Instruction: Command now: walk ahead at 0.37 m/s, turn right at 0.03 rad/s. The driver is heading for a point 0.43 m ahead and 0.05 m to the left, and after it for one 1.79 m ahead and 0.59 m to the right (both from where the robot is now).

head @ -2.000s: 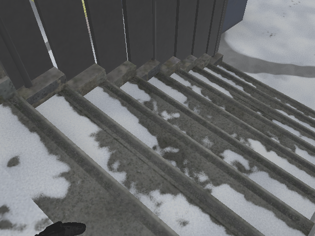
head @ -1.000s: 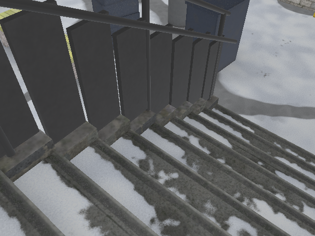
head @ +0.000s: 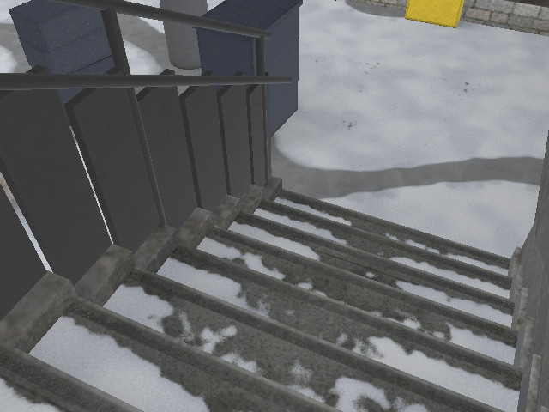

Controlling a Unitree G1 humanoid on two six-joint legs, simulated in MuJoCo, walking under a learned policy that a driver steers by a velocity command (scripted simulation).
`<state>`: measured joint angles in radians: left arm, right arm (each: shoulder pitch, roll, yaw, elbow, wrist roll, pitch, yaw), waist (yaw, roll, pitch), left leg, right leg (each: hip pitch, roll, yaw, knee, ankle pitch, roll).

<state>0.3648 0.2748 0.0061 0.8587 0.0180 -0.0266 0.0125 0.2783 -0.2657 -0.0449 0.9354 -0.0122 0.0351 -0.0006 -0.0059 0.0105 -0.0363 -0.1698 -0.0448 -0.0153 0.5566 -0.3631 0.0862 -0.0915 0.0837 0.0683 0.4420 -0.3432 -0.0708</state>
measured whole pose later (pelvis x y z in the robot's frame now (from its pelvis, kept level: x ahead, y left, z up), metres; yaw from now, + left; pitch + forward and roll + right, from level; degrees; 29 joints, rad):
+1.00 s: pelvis +0.38 +0.09 -0.22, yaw -15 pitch +3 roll -2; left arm 0.23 0.25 0.04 0.70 0.04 -0.06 0.00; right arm 0.28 -0.26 -0.08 0.85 -0.12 -0.13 -0.05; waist -0.03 0.03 -0.02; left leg -0.41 0.26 0.25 1.04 -0.63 -0.04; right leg -0.41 0.01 -0.06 0.89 -0.54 -0.02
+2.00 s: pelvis +0.36 +0.08 -0.18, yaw -33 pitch +2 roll +1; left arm 0.21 0.30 0.02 0.69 0.01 -0.01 -0.10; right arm 0.25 -0.29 0.04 0.80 0.00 -0.07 0.08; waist -0.01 -0.01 0.00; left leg -0.27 0.03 0.11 0.53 -0.29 -0.01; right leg -0.30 -0.01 0.01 0.58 -0.31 -0.01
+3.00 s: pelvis +0.37 +0.08 -0.16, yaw -33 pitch -1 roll +0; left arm 0.43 0.18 0.08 1.04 0.06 0.03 -0.04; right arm 0.37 -0.17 -0.04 1.02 -0.05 -0.02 0.03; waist 0.02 -0.01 0.03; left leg -0.13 0.02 0.08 0.39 -0.36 0.05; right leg -0.14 -0.01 -0.02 0.42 -0.37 -0.08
